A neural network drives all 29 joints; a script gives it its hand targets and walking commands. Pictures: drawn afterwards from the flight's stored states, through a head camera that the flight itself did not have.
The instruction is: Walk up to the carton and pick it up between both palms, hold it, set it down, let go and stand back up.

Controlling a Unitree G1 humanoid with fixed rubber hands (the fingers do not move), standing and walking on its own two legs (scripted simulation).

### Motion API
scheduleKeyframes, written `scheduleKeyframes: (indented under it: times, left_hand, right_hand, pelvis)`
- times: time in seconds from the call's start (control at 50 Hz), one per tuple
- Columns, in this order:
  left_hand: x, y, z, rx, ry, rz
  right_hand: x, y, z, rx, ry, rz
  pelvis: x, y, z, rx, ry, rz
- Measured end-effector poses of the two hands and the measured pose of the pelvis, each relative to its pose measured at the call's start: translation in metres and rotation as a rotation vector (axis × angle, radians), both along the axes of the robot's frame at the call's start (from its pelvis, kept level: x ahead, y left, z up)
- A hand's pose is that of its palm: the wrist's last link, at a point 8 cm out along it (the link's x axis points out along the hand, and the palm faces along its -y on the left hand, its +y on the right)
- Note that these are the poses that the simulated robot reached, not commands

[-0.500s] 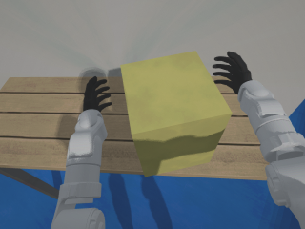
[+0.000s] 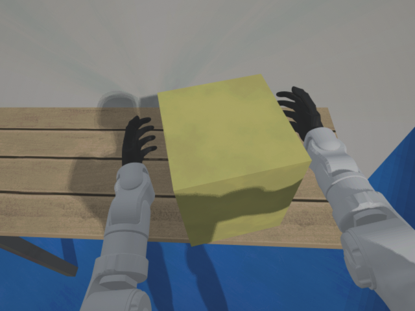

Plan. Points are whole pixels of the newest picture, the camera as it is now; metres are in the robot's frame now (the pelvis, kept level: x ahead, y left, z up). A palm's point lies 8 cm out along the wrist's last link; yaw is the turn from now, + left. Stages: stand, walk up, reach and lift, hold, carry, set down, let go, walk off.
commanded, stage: reach and lift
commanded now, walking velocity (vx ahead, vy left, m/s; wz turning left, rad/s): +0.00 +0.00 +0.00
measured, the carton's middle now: (224, 165) +0.40 +0.04 +0.04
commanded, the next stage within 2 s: none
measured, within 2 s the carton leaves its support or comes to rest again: leaves its support in 2.00 s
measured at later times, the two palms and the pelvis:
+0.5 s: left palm (143, 158) +0.37 +0.19 +0.09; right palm (297, 132) +0.45 -0.09 +0.10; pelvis +0.00 +0.00 +0.00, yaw +0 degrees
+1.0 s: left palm (143, 162) +0.36 +0.19 +0.09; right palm (299, 137) +0.44 -0.10 +0.10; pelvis +0.01 +0.00 +0.00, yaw +0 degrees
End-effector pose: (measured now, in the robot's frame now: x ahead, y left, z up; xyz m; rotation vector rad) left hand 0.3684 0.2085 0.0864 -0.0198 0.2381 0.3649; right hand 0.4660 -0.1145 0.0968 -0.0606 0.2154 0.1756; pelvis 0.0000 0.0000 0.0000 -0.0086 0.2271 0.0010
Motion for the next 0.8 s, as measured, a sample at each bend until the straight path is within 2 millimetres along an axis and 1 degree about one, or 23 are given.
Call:
scheduleKeyframes:
  times: [0.14, 0.22, 0.34, 0.8]
  left_hand:
    - [0.004, -0.011, 0.007, -0.010, 0.000, -0.007]
    - [0.003, -0.015, 0.008, -0.013, 0.000, 0.017]
    - [0.002, -0.018, 0.006, -0.014, -0.009, 0.038]
    - [-0.006, -0.019, 0.004, -0.011, -0.015, 0.009]
  right_hand:
    - [0.000, 0.009, 0.007, 0.003, -0.003, -0.002]
    - [-0.004, 0.018, 0.006, 0.011, -0.004, 0.001]
    - [-0.010, 0.024, 0.001, 0.014, -0.008, -0.005]
    - [-0.027, 0.019, 0.002, -0.008, -0.047, -0.011]
  pelvis:
    - [0.000, 0.000, 0.001, 0.000, -0.024, -0.001]
    - [0.000, 0.000, 0.002, 0.002, -0.040, 0.000]
    - [0.000, -0.002, 0.003, 0.006, -0.057, 0.002]
    - [0.007, -0.002, 0.004, 0.015, -0.110, -0.004]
